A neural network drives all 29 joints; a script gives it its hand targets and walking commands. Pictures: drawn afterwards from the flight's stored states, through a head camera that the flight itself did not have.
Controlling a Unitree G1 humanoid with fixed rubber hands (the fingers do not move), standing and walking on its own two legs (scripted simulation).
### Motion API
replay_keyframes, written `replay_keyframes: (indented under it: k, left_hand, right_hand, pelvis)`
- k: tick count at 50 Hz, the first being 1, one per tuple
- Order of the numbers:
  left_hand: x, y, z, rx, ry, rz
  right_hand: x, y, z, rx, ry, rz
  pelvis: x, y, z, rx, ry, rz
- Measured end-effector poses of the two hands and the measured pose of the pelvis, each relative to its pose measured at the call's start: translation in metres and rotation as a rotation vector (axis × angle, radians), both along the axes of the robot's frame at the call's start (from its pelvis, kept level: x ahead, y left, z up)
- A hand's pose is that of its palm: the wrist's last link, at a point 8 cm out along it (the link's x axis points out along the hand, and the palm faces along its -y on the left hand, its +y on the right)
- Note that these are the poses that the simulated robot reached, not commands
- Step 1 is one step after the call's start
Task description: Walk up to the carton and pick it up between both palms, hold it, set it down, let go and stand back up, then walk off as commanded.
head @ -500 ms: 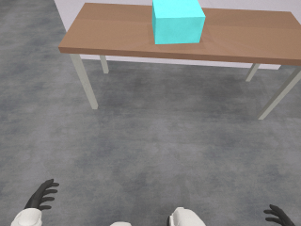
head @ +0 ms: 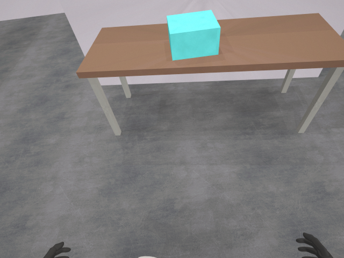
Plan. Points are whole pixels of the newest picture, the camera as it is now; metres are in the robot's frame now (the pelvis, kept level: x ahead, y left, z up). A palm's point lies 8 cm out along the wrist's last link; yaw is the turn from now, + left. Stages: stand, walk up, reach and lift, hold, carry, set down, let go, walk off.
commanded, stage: walk off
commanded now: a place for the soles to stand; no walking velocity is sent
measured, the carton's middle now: (192, 34) +1.21 -0.05 -0.09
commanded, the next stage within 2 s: stand in 1.38 s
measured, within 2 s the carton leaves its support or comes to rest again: neither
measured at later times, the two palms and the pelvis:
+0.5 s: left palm out of the picture +0.13 +0.37 -0.09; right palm out of the picture +0.13 -0.27 -0.08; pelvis +0.00 +0.05 -0.01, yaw -1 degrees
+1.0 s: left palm out of the picture +0.09 +0.36 -0.09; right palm out of the picture +0.13 -0.29 -0.08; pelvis +0.00 +0.03 -0.01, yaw +0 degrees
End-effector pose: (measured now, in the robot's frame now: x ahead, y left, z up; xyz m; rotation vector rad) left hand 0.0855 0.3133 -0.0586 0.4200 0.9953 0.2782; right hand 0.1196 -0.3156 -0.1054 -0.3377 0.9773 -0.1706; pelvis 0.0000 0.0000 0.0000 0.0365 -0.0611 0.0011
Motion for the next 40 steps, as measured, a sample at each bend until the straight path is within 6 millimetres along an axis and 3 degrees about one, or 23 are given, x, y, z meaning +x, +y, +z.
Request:
replay_keyframes:
  k: [4,11,18,23,31,40]
  left_hand:
    - [0.024,0.009,0.003,0.007,-0.060,-0.038]
    - [0.043,0.028,-0.020,-0.040,-0.064,-0.066]
    - [0.050,0.032,-0.035,-0.083,-0.050,-0.087]
    - [0.047,0.049,-0.035,-0.064,-0.028,-0.083]
    - [0.031,0.073,-0.027,-0.020,-0.011,-0.031]
    - [0.013,0.061,-0.035,-0.040,0.016,-0.021]
  right_hand:
    - [-0.016,-0.004,0.001,-0.040,0.044,-0.002]
    - [-0.034,0.002,0.019,-0.113,0.047,-0.037]
    - [-0.015,0.021,0.029,-0.104,-0.001,-0.040]
    - [0.003,0.037,0.029,-0.090,-0.039,-0.020]
    - [0.011,0.057,0.019,-0.052,-0.029,0.001]
    - [0.015,0.047,0.023,-0.068,-0.033,0.011]
  pelvis:
    - [-0.004,0.005,-0.003,-0.015,0.003,0.017]
    - [-0.001,0.021,-0.009,-0.013,-0.002,-0.004]
    - [0.004,0.035,-0.008,-0.044,-0.010,-0.010]
    - [0.001,0.047,-0.009,-0.044,-0.006,-0.024]
    - [0.003,0.055,-0.009,-0.047,-0.002,-0.015]
    - [0.000,0.048,-0.009,-0.040,-0.005,-0.011]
